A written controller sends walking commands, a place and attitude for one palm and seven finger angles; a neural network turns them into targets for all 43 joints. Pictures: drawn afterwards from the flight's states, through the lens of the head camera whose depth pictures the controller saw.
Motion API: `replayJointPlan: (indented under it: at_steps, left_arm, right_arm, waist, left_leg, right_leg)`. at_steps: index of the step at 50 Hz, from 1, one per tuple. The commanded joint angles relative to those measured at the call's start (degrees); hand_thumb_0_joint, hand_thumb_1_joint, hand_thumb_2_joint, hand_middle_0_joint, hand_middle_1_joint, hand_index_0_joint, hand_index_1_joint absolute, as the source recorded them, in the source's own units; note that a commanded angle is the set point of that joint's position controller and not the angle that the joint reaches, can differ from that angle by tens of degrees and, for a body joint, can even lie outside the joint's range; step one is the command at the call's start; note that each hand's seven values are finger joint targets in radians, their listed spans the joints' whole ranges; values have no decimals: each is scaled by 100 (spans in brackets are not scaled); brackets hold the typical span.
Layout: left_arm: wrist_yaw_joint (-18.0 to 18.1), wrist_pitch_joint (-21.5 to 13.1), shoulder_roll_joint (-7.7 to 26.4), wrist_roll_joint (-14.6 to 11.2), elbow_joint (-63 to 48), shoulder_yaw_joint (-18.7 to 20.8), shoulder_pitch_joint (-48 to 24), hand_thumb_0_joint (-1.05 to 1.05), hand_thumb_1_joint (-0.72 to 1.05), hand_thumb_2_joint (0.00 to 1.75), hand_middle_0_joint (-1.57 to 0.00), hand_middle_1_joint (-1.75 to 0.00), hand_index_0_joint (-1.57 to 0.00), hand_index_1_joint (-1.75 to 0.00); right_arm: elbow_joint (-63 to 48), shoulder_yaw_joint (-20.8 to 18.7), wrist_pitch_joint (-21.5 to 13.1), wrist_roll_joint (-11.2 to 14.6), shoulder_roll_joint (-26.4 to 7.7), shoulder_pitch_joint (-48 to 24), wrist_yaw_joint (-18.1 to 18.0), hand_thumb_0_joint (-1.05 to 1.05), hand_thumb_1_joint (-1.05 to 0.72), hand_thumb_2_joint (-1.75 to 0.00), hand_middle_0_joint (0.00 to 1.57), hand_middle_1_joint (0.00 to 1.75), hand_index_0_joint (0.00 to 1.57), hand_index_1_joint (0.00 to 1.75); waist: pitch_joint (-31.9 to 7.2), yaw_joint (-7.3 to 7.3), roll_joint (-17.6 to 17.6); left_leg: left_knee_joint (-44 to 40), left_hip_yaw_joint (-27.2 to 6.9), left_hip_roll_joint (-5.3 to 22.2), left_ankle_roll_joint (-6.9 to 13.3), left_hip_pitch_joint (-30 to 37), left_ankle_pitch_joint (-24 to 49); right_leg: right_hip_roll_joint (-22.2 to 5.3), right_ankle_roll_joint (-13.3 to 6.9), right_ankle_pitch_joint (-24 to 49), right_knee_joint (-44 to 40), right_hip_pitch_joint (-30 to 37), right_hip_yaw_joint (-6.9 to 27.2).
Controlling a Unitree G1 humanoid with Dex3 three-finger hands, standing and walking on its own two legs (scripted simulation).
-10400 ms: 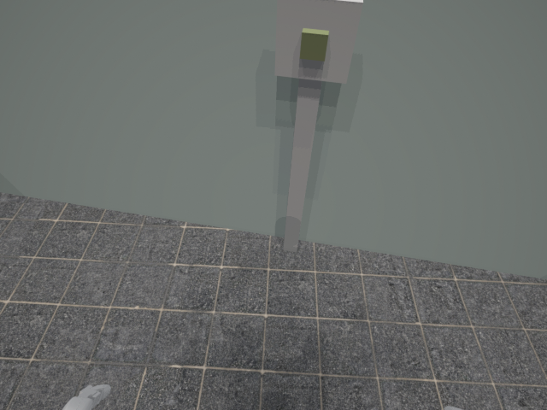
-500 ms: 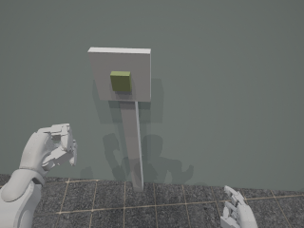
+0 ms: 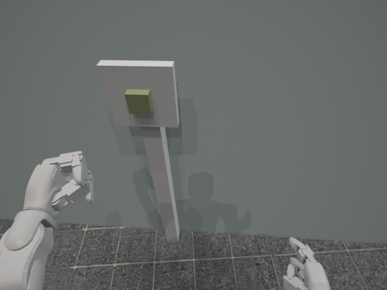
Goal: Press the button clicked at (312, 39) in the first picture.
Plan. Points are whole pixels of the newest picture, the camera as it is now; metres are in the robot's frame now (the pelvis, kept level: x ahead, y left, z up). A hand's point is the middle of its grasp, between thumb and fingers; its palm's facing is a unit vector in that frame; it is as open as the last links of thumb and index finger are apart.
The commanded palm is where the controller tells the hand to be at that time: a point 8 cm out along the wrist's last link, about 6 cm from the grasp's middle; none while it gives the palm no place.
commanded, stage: aim a knuckle at the button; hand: left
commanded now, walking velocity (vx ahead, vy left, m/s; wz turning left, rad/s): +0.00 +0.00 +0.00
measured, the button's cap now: (139, 101) +0.51 +0.19 +0.15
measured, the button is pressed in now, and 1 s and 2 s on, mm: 0 0 0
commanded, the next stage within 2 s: none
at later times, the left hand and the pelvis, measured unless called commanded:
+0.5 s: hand (115, 160) +0.33 +0.20 +0.12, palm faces +0.06 -1.00 -0.03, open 3.1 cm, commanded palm +0.31 +0.24 +0.13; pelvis +0.02 +0.00 +0.00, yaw -1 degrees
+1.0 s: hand (143, 137) +0.41 +0.16 +0.12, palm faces +0.01 -1.00 +0.00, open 3.1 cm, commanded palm +0.39 +0.21 +0.12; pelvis +0.02 +0.02 +0.00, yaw -2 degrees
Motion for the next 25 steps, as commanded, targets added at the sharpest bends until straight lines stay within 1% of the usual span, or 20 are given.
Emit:
replayJointPlan:
  at_steps: [1, 4, 5, 6, 9, 10, 11, 12, 13, 14, 15, 16, 17, 18, 19, 20, 21, 23, 24, 25]
  left_arm:
    - [-108, -472, 1002, -38, -641, 323, -1908, 0, 90, 90, -130, -150, -130, -150]
    - [-184, -468, 1220, -20, -327, 451, -2269, 0, 90, 90, -130, -150, -130, -150]
    - [-195, -473, 1274, -33, -166, 563, -2217, 0, 90, 90, -130, -150, -130, -150]
    - [-213, -498, 1305, -21, -156, 606, -2194, 0, 90, 90, -130, -150, -130, -150]
    - [-180, -606, 1368, -39, -207, 820, -2112, 0, 90, 90, -130, -150, -130, -150]
    - [-152, -645, 1439, -46, -193, 954, -1954, 0, 90, 90, -130, -150, -130, -150]
    - [-133, -659, 1364, -46, -148, 925, -1880, 0, 90, 90, -130, -150, -130, -150]
    - [-128, -657, 1321, -40, -76, 890, -1973, 0, 90, 90, -130, -150, -130, -150]
    - [-95, -662, 1438, -26, 5, 1011, -2027, 0, 90, 90, -130, -150, -130, -150]
    - [-106, -652, 1298, -18, 67, 898, -2021, 0, 90, 90, -130, -150, -130, -150]
    - [-96, -627, 1321, 16, 173, 905, -1979, 0, 90, 90, -130, -150, -130, -150]
    - [-117, -601, 1161, 23, 171, 731, -2109, 0, 90, 90, -130, -150, -130, -150]
    - [-106, -594, 1299, 51, 170, 805, -2231, 0, 90, 90, -130, -150, -130, -150]
    - [-123, -577, 1162, 76, 151, 642, -2263, 0, 90, 90, -130, -150, -130, -150]
    - [-126, -589, 1090, 76, 62, 524, -2441, 0, 90, 90, -130, -150, -130, -150]
    - [-113, -621, 983, 76, -38, 382, -2640, 0, 90, 90, -130, -150, -130, -150]
    - [-94, -645, 1064, 95, 15, 427, -2721, 0, 90, 90, -130, -150, -130, -150]
    - [-45, -765, 904, 109, -164, 220, -2975, 0, 90, 90, -130, -150, -130, -150]
    - [1, -813, 945, 138, -126, 220, -3050, 0, 90, 90, -130, -150, -130, -150]
    - [56, -879, 853, 154, -217, 120, -3126, 0, 90, 90, -130, -150, -130, -150]
  right_arm:
    - [-872, -256, -347, 20, -682, -817, -92, 0, -90, -90, 20, 30, 20, 30]
    - [-861, -266, -317, 34, -714, -792, -103, 0, -90, -90, 20, 30, 20, 30]
    - [-848, -278, -300, 34, -721, -778, -96, 0, -90, -90, 20, 30, 20, 30]
    - [-871, -291, -275, 24, -730, -751, -78, 0, -90, -90, 20, 30, 20, 30]
    - [-973, -302, -255, 9, -705, -759, -16, 0, -90, -90, 20, 30, 20, 30]
    - [-983, -316, -247, 8, -702, -741, 11, 0, -90, -90, 20, 30, 20, 30]
    - [-1003, -316, -221, 2, -700, -703, 32, 0, -90, -90, 20, 30, 20, 30]
    - [-999, -320, -200, 11, -713, -688, 40, 0, -90, -90, 20, 30, 20, 30]
    - [-967, -345, -164, 17, -724, -628, 42, 0, -90, -90, 20, 30, 20, 30]
    - [-995, -346, -144, 16, -732, -638, 52, 0, -90, -90, 20, 30, 20, 30]
    - [-972, -365, -111, 32, -749, -591, 65, 0, -90, -90, 20, 30, 20, 30]
    - [-988, -369, -84, 35, -755, -602, 65, 0, -90, -90, 20, 30, 20, 30]
    - [-972, -387, -56, 40, -772, -548, 59, 0, -90, -90, 20, 30, 20, 30]
    - [-1012, -387, -37, 47, -758, -562, 57, 0, -90, -90, 20, 30, 20, 30]
    - [-1034, -392, -33, 52, -750, -558, 45, 0, -90, -90, 20, 30, 20, 30]
    - [-1028, -397, -33, 52, -758, -583, 29, 0, -90, -90, 20, 30, 20, 30]
    - [-989, -415, -17, 38, -766, -521, 16, 0, -90, -90, 20, 30, 20, 30]
    - [-1000, -415, -37, 21, -746, -495, 3, 0, -90, -90, 20, 30, 20, 30]
    - [-959, -422, -45, 13, -744, -476, -5, 0, -90, -90, 20, 30, 20, 30]
    - [-952, -419, -55, -8, -744, -475, 3, 0, -90, -90, 20, 30, 20, 30]
  waist:
    - [-407, -218, -73]
    - [-582, -204, -147]
    - [-610, -193, -389]
    - [-828, -151, -472]
    - [-1251, -5, -329]
    - [-1346, 31, -357]
    - [-1388, 38, -477]
    - [-1332, 6, -378]
    - [-1311, -17, -483]
    - [-1219, -33, -440]
    - [-1148, -40, -595]
    - [-1120, -93, -472]
    - [-1139, -102, -414]
    - [-1105, -112, -172]
    - [-1101, -153, -131]
    - [-1091, -223, -239]
    - [-1185, -228, -226]
    - [-1347, -267, -175]
    - [-1354, -271, -45]
    - [-1410, -272, -106]
  left_leg:
    - [-204, -193, 48, 125, 298, 191]
    - [-126, -199, 33, 122, 219, 260]
    - [-53, -200, 61, 113, 99, 301]
    - [-72, -190, 41, 124, 113, 453]
    - [-65, -155, 14, 113, 204, 897]
    - [2, -142, 30, 109, 158, 1011]
    - [-20, -108, 17, 110, 130, 1053]
    - [9, -89, 14, 104, 125, 1087]
    - [19, -68, 19, 103, 120, 1107]
    - [54, -52, 17, 106, 97, 1107]
    - [82, -49, 36, 116, 15, 1112]
    - [98, -25, 24, 114, 50, 1095]
    - [61, -30, 17, 119, 118, 1133]
    - [41, -8, 4, 130, 217, 1174]
    - [22, -12, -2, 148, 340, 1180]
    - [96, -21, 31, 160, 348, 1184]
    - [71, -25, 25, 165, 414, 1194]
    - [23, -55, 11, 184, 607, 1284]
    - [-5, -51, 27, 177, 702, 1345]
    - [12, -69, 46, 189, 744, 1422]
  right_leg:
    - [-467, 492, 266, -874, -493, 977]
    - [-552, 565, 537, -827, -360, 1104]
    - [-605, 672, 748, -807, -277, 1222]
    - [-620, 682, 1086, -706, -109, 1169]
    - [-639, 715, 2152, -417, 193, 1058]
    - [-660, 785, 2506, -355, 272, 1105]
    - [-655, 793, 2688, -303, 325, 1044]
    - [-673, 820, 2902, -281, 284, 1090]
    - [-659, 845, 3004, -261, 263, 1055]
    - [-686, 891, 3154, -252, 207, 1114]
    - [-659, 927, 3156, -238, 173, 1093]
    - [-690, 940, 3243, -238, 114, 1144]
    - [-635, 872, 3171, -215, 66, 1018]
    - [-583, 812, 3020, -215, -46, 936]
    - [-526, 747, 2818, -238, -180, 843]
    - [-537, 797, 2811, -254, -238, 920]
    - [-520, 771, 2783, -247, -233, 876]
    - [-446, 650, 2643, -217, -295, 737]
    - [-392, 548, 2471, -206, -356, 651]
    - [-376, 543, 2458, -202, -377, 651]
